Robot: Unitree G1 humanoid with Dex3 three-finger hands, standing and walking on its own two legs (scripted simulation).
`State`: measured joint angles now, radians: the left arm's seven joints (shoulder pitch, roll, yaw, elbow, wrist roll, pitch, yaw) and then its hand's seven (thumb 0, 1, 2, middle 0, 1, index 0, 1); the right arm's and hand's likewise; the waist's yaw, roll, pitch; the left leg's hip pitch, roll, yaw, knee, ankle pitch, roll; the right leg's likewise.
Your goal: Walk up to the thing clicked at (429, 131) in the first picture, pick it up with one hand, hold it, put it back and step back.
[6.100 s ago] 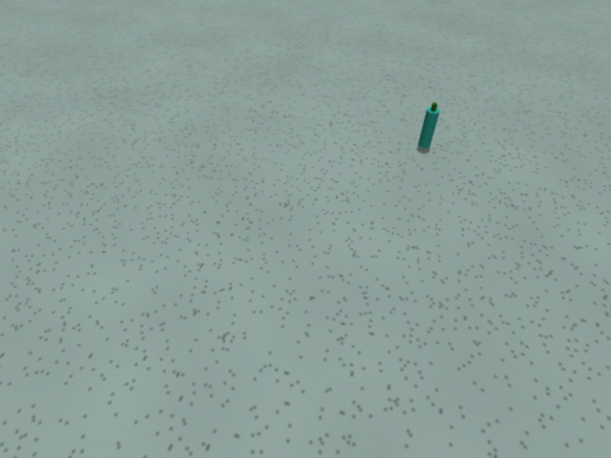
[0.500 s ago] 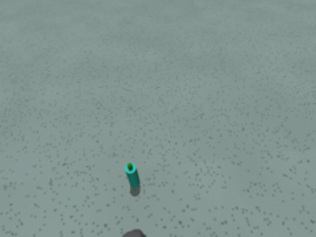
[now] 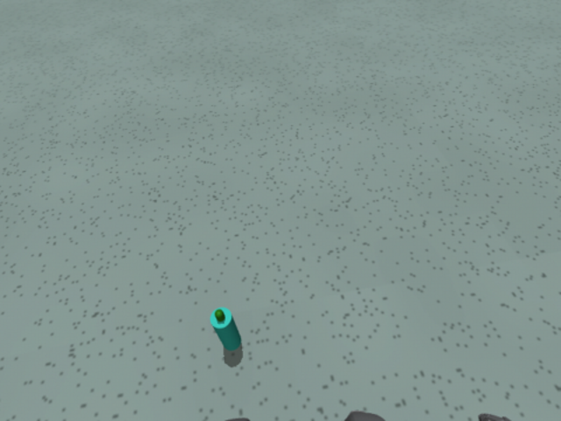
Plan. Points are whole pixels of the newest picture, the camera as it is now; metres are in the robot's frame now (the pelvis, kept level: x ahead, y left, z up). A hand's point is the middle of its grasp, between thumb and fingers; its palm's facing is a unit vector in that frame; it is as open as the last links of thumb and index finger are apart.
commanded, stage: walk up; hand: left
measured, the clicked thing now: (225, 327) +0.47 +0.23 -0.62
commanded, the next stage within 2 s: stand in 1.00 s
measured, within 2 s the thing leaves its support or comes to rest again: neither
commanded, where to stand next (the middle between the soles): +0.10 -0.02 m, yaw +0 degrees
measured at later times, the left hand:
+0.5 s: hand out of the picture +0.13 +0.24 -0.12, palm faces -0.03 -0.95 -0.31, open 7.4 cm
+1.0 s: hand out of the picture +0.09 +0.25 -0.13, palm faces +0.00 -0.95 -0.33, open 7.4 cm
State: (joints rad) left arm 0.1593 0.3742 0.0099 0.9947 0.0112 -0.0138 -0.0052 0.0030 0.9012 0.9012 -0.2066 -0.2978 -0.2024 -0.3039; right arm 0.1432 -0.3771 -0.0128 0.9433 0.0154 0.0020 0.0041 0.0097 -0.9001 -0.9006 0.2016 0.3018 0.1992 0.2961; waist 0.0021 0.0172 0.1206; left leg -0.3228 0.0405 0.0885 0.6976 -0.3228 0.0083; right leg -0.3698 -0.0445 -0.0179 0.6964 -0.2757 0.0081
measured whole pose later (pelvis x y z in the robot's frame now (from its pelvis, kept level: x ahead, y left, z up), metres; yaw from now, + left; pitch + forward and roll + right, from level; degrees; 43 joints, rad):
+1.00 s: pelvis +0.03 +0.00 +0.03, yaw +0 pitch -2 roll +0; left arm 0.08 0.33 0.01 1.19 0.01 0.00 -0.02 0.00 0.90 0.90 -0.21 -0.30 -0.20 -0.30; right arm 0.06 -0.35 -0.01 1.17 0.00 -0.01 0.01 0.01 -0.90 -0.90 0.20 0.30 0.20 0.30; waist 0.01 0.01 0.06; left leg -0.12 0.03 0.09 0.32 -0.16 0.00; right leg -0.16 -0.03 -0.03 0.32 -0.12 0.02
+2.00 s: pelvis +0.05 -0.01 +0.03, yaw +1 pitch -2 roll +0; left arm 0.09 0.34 0.00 1.14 0.02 -0.01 -0.01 0.00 0.90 0.90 -0.21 -0.30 -0.20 -0.30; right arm 0.09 -0.35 0.00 1.15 -0.01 -0.01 0.01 0.01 -0.90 -0.90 0.20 0.30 0.20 0.30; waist 0.00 0.01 0.04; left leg -0.08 0.03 0.07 0.29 -0.18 -0.02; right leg -0.12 -0.03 -0.05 0.31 -0.15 0.01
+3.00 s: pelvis +0.05 -0.01 +0.03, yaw +1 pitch -2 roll +0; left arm 0.11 0.35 0.00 1.14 0.02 -0.01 -0.01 0.00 0.90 0.90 -0.21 -0.30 -0.20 -0.30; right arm 0.11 -0.35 0.00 1.14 -0.01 -0.01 0.01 0.01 -0.90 -0.90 0.20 0.30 0.20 0.30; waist 0.00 0.01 0.04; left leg -0.07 0.04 0.06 0.29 -0.18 -0.02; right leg -0.12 -0.03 -0.06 0.31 -0.16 0.01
